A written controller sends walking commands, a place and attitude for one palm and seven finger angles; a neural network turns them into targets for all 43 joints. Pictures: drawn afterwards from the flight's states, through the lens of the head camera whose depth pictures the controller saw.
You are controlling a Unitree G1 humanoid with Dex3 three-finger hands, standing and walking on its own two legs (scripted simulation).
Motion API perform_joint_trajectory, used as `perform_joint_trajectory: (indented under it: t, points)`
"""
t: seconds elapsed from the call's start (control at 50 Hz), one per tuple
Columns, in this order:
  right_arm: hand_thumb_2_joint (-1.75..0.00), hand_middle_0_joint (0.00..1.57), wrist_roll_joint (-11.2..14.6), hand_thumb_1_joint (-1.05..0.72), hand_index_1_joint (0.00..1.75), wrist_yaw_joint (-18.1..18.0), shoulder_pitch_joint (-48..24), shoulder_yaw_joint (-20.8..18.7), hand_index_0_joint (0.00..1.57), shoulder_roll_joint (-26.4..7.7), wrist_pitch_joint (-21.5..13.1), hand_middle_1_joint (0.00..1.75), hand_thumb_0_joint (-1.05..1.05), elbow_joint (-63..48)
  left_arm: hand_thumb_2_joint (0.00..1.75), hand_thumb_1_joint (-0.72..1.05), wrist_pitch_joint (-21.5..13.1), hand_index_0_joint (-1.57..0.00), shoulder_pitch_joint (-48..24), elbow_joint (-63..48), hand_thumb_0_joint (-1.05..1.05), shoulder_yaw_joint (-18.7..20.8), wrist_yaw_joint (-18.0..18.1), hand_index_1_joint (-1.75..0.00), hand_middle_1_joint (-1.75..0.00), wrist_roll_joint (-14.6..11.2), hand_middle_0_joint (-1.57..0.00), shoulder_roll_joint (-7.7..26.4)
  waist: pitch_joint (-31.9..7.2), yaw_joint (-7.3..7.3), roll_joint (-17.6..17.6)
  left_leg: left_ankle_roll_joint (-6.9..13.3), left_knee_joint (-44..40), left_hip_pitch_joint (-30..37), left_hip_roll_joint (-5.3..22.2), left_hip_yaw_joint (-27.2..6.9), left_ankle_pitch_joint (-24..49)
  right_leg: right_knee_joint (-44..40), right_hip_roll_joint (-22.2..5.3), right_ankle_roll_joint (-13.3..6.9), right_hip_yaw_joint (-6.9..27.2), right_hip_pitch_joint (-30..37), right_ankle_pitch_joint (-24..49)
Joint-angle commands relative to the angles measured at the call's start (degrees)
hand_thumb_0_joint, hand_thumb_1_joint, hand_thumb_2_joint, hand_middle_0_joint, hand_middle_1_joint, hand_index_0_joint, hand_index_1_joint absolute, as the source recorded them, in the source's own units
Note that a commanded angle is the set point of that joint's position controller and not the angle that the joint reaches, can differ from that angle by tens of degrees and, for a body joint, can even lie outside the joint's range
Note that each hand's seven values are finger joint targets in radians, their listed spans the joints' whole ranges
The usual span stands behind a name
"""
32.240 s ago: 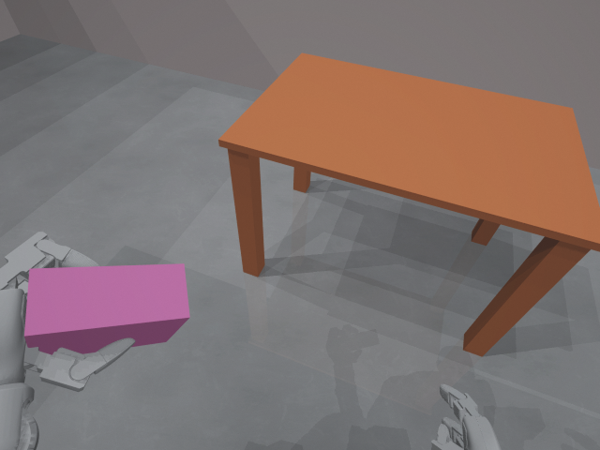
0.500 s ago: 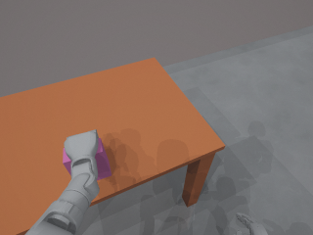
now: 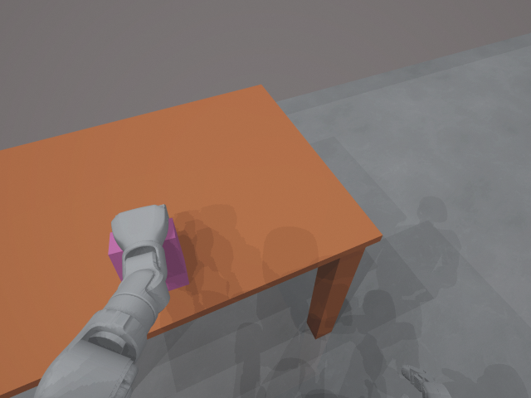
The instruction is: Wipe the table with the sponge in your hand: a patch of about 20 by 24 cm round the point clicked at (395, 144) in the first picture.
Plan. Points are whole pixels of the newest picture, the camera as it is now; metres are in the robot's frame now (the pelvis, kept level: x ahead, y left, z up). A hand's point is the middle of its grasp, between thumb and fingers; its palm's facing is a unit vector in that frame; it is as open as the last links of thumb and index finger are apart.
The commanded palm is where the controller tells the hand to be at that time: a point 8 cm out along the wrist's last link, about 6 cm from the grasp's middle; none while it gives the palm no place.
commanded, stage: wipe forward along the third lane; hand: left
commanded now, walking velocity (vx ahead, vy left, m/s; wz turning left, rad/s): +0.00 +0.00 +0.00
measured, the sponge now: (155, 268) +0.34 +0.25 -0.06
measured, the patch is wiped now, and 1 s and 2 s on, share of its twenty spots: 0.85 1.00 1.00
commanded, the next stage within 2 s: wipe back along the third lane in 1.28 s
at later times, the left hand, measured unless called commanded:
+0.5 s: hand (154, 221) +0.41 +0.25 +0.00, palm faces -0.14 +0.05 -0.99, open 10.2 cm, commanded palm +0.42 +0.23 +0.02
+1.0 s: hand (153, 193) +0.47 +0.28 +0.00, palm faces -0.20 +0.02 -0.98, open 10.2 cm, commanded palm +0.47 +0.26 +0.03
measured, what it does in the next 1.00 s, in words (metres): stands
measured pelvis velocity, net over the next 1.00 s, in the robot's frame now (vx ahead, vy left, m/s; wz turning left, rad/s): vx -0.02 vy -0.02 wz -0.14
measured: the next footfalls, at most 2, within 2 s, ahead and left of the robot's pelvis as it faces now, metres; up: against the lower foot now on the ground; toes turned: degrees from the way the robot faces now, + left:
none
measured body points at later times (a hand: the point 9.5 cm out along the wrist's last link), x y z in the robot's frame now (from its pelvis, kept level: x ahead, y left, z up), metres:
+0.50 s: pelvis -0.05 -0.02 -0.03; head +0.02 -0.04 +0.41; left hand +0.41 +0.24 +0.05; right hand -0.01 -0.30 -0.17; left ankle +0.03 +0.11 -0.71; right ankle +0.00 -0.09 -0.71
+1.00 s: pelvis -0.02 -0.02 -0.04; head +0.09 -0.03 +0.40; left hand +0.48 +0.27 +0.05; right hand -0.02 -0.29 -0.16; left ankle +0.03 +0.11 -0.71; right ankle +0.00 -0.09 -0.71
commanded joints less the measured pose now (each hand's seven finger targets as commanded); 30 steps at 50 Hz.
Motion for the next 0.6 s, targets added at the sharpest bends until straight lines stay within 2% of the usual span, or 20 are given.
perform_joint_trajectory:
  t: [0.0, 0.04, 0.08, 0.14, 0.16, 0.18, 0.2, 0.24, 0.26, 0.28, 0.3, 0.32, 0.36, 0.4, 0.42, 0.44, 0.48, 0.52, 0.56, 0.58]
  points:
    - [-0.90, 0.20, -0.5, -0.90, 0.30, -1.1, 0.0, -2.5, 0.20, -7.9, -2.2, 0.30, 0.00, -5.1, 1.30, 0.10, -3.8, -1.20, -22.4, -0.1, 0.00, 1.3, 3.3, -1.60, -1.60, 1.4, -1.20, 4.9, -8.2, -6.65, -8.4, 2.3, -2.6, 4.9, -1.4, -0.8, 2.0, -6.3, 1.0, 0.1, 4.6, -1.9, 6.5]
    - [-0.90, 0.20, -0.7, -0.90, 0.30, -1.2, 0.9, -2.6, 0.20, -8.0, -2.6, 0.30, 0.00, -4.4, 1.30, 0.10, -4.4, -1.20, -23.2, 2.0, 0.00, 3.9, 3.9, -1.60, -1.60, 1.5, -1.20, 7.3, -9.4, -6.40, -8.2, 2.3, -1.9, 3.7, -1.0, -1.1, 1.5, -5.8, 1.2, 0.0, 4.9, -2.7, 5.9]
    - [-0.90, 0.20, -0.6, -0.90, 0.30, -1.2, 1.7, -2.5, 0.20, -8.0, -2.9, 0.30, 0.00, -4.3, 1.30, 0.10, -4.7, -1.20, -25.2, 3.8, 0.00, 2.4, 4.4, -1.60, -1.60, 1.0, -1.20, 6.3, -8.7, -7.68, -8.3, 2.4, -0.8, 1.7, -1.2, -0.5, -0.6, -5.8, 0.9, 0.5, 5.2, -4.2, 4.1]
    - [-0.90, 0.20, -0.8, -0.90, 0.30, -1.5, 3.0, -2.5, 0.20, -8.7, -3.6, 0.30, 0.00, -3.4, 1.30, 0.10, -5.0, -1.20, -26.6, 7.4, 0.00, 6.2, 5.0, -1.60, -1.60, 1.2, -1.20, 11.3, -9.4, -7.70, -9.8, 2.4, 0.3, -2.0, -0.9, -0.7, -2.8, -5.3, 1.0, 0.7, 5.9, -4.8, 1.7]
    - [-0.90, 0.20, -0.6, -0.90, 0.30, -1.5, 3.5, -2.4, 0.20, -8.6, -3.8, 0.30, 0.00, -3.7, 1.30, 0.10, -5.0, -1.20, -27.4, 7.7, 0.00, 4.9, 5.0, -1.60, -1.60, 0.9, -1.20, 10.8, -9.0, -8.18, -9.4, 2.6, 0.6, -2.9, -1.3, -0.2, -4.1, -5.5, 1.0, 1.1, 6.1, -4.9, 0.0]
    - [-0.90, 0.20, -0.5, -0.90, 0.30, -1.5, 4.0, -2.3, 0.20, -8.8, -4.2, 0.30, 0.00, -3.6, 1.30, 0.10, -5.1, -1.20, -29.9, 7.6, 0.00, 5.0, 5.1, -1.60, -1.60, 0.9, -1.20, 12.1, -8.5, -8.86, -10.1, 2.6, 1.1, -4.3, -1.3, 0.0, -5.5, -5.9, 0.9, 1.3, 6.4, -5.3, -2.2]
    - [-0.90, 0.20, -0.4, -0.90, 0.30, -1.7, 4.2, -2.2, 0.20, -9.0, -4.5, 0.30, 0.00, -3.5, 1.30, 0.10, -5.0, -1.20, -31.4, 8.7, 0.00, 5.5, 5.1, -1.60, -1.60, 1.1, -1.20, 13.9, -8.0, -9.10, -9.5, 2.6, 1.4, -5.6, -1.3, 0.1, -6.9, -6.0, 0.8, 1.3, 6.8, -6.1, -4.8]
    - [-0.90, 0.20, -0.4, -0.90, 0.30, -1.7, 5.4, -2.2, 0.20, -9.1, -5.3, 0.30, 0.00, -3.2, 1.30, 0.10, -5.2, -1.20, -33.8, 9.2, 0.00, 6.3, 5.1, -1.60, -1.60, 1.1, -1.20, 15.4, -9.7, -9.19, -7.6, 2.7, 2.0, -6.8, -1.4, 0.0, -7.6, -5.3, 1.1, 1.2, 6.9, -6.7, -6.1]
    - [-0.90, 0.20, -0.3, -0.90, 0.30, -1.8, 5.7, -2.1, 0.20, -9.3, -5.6, 0.30, 0.00, -3.1, 1.30, 0.10, -5.1, -1.20, -35.2, 9.8, 0.00, 5.7, 5.0, -1.60, -1.60, 1.1, -1.20, 16.0, -9.4, -9.73, -7.3, 2.8, 2.4, -7.6, -1.5, 0.0, -9.0, -5.2, 1.1, 1.4, 7.2, -7.7, -8.3]
    - [-0.90, 0.20, -0.3, -0.90, 0.30, -1.7, 6.6, -2.0, 0.20, -9.3, -6.2, 0.30, 0.00, -3.0, 1.30, 0.10, -5.2, -1.20, -35.7, 10.3, 0.00, 5.8, 4.9, -1.60, -1.60, 0.7, -1.20, 16.5, -10.2, -9.74, -7.6, 2.9, 3.0, -8.5, -1.5, 0.2, -9.3, -5.1, 1.1, 1.6, 7.6, -7.2, -8.9]
    - [-0.90, 0.20, -0.2, -0.90, 0.30, -1.7, 7.1, -1.9, 0.20, -9.5, -6.5, 0.30, 0.00, -3.2, 1.30, 0.10, -5.2, -1.20, -36.0, 10.6, 0.00, 6.9, 4.8, -1.60, -1.60, 0.4, -1.20, 18.5, -11.2, -9.54, -7.3, 2.9, 3.6, -9.6, -1.6, 0.2, -9.4, -5.1, 1.2, 1.6, 8.1, -6.6, -9.7]
    - [-0.90, 0.20, -0.1, -0.90, 0.30, -1.8, 7.4, -1.7, 0.20, -9.5, -6.9, 0.30, 0.00, -3.2, 1.30, 0.10, -5.2, -1.20, -36.6, 11.4, 0.00, 7.3, 4.6, -1.60, -1.60, 0.3, -1.20, 19.9, -11.1, -9.58, -6.4, 2.9, 4.2, -11.0, -1.7, 0.2, -10.1, -5.2, 1.1, 1.6, 8.9, -6.8, -11.2]
    - [-0.90, 0.20, 0.1, -0.90, 0.30, -1.7, 8.2, -1.6, 0.20, -9.6, -7.8, 0.30, 0.00, -3.3, 1.30, 0.10, -5.3, -1.20, -38.0, 11.3, 0.00, 6.4, 3.9, -1.60, -1.60, -0.6, -1.20, 19.6, -11.7, -10.08, -6.1, 3.0, 4.4, -11.7, -1.8, -0.3, -11.0, -4.6, 1.5, 1.7, 8.8, -7.3, -11.9]
    - [-0.90, 0.20, 0.4, -0.90, 0.30, -1.7, 9.0, -1.2, 0.20, -9.9, -8.6, 0.30, 0.00, -3.4, 1.30, 0.10, -5.2, -1.20, -38.6, 12.2, 0.00, 7.7, 3.1, -1.60, -1.60, -1.1, -1.20, 23.0, -12.3, -9.92, -5.1, 3.0, 5.7, -14.1, -1.8, -0.3, -11.1, -4.9, 1.1, 1.7, 10.8, -5.8, -13.3]
    - [-0.90, 0.20, 0.4, -0.90, 0.30, -1.7, 9.7, -1.2, 0.20, -10.1, -8.8, 0.30, 0.00, -3.4, 1.30, 0.10, -5.1, -1.20, -38.2, 13.1, 0.00, 8.7, 2.8, -1.60, -1.60, -1.1, -1.20, 24.7, -12.7, -9.94, -5.9, 3.0, 6.1, -15.3, -1.9, -0.3, -10.8, -5.1, 1.2, 1.7, 11.3, -4.8, -13.6]
    - [-0.90, 0.20, 0.5, -0.90, 0.30, -1.7, 9.9, -1.1, 0.20, -10.0, -9.2, 0.30, 0.00, -3.4, 1.30, 0.10, -5.3, -1.20, -39.7, 12.5, 0.00, 8.5, 2.3, -1.60, -1.60, -1.3, -1.20, 25.2, -13.9, -10.25, -4.2, 3.1, 6.3, -15.6, -1.9, -0.6, -10.5, -4.4, 1.3, 1.6, 11.4, -4.6, -12.8]
    - [-0.90, 0.20, 0.6, -0.90, 0.30, -1.5, 11.0, -0.8, 0.20, -10.3, -9.8, 0.30, 0.00, -3.2, 1.30, 0.10, -5.3, -1.20, -38.8, 14.2, 0.00, 8.6, 1.4, -1.60, -1.60, -1.1, -1.20, 26.5, -12.8, -10.36, -4.1, 3.1, 7.0, -17.2, -1.7, -0.8, -11.1, -4.5, 1.2, 1.6, 12.3, -4.9, -13.9]
    - [-0.90, 0.20, 0.8, -0.90, 0.30, -1.5, 11.6, -0.7, 0.20, -10.6, -10.3, 0.30, 0.00, -3.3, 1.30, 0.10, -5.6, -1.20, -38.9, 14.4, 0.00, 9.5, 0.6, -1.60, -1.60, -1.0, -1.20, 28.8, -13.3, -10.35, -4.2, 3.0, 8.0, -19.0, -1.7, -1.0, -10.8, -4.9, 0.8, 1.5, 14.2, -3.6, -14.6]
    - [-0.90, 0.20, 0.8, -0.90, 0.30, -1.5, 12.7, -0.7, 0.20, -10.9, -10.8, 0.30, 0.00, -3.1, 1.30, 0.10, -6.5, -1.20, -40.1, 13.8, 0.00, 10.5, 0.0, -1.60, -1.60, -0.7, -1.20, 31.2, -14.5, -10.74, -4.5, 3.3, 8.6, -20.0, -1.5, -1.2, -10.7, -4.1, 1.1, 1.6, 14.1, -3.4, -13.9]
    - [-0.90, 0.20, 0.7, -0.90, 0.30, -1.5, 13.0, -0.6, 0.20, -10.9, -11.1, 0.30, 0.00, -3.2, 1.30, 0.10, -6.8, -1.20, -39.7, 14.2, 0.00, 10.2, -0.4, -1.60, -1.60, -0.6, -1.20, 31.1, -13.9, -10.83, -4.3, 3.1, 9.2, -21.0, -1.4, -1.4, -10.6, -4.1, 0.7, 1.5, 15.2, -3.1, -13.9]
